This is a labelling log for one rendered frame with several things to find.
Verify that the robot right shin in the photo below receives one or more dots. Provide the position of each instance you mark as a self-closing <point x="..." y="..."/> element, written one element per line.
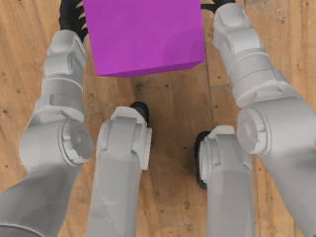
<point x="229" y="129"/>

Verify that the robot right upper arm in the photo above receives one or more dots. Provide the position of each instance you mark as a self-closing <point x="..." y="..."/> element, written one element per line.
<point x="282" y="133"/>

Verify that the robot right hand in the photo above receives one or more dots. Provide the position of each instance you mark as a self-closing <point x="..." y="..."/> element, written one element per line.
<point x="216" y="5"/>

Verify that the robot shin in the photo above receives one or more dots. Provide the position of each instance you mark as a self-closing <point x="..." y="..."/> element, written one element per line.
<point x="105" y="130"/>
<point x="229" y="129"/>

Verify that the robot left hand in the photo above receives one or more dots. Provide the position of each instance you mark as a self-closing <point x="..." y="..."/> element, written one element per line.
<point x="69" y="18"/>

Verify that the robot left upper arm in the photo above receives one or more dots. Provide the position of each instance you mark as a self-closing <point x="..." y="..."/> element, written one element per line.
<point x="53" y="154"/>

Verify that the robot right forearm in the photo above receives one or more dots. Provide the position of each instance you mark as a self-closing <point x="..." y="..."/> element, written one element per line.
<point x="245" y="59"/>

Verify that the robot left forearm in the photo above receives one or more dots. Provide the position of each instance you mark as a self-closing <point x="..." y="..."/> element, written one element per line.
<point x="62" y="81"/>

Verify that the robot left shin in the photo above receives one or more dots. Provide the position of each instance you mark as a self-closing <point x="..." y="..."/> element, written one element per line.
<point x="105" y="130"/>

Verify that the carton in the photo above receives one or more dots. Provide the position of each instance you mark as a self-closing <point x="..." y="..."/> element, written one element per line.
<point x="140" y="37"/>

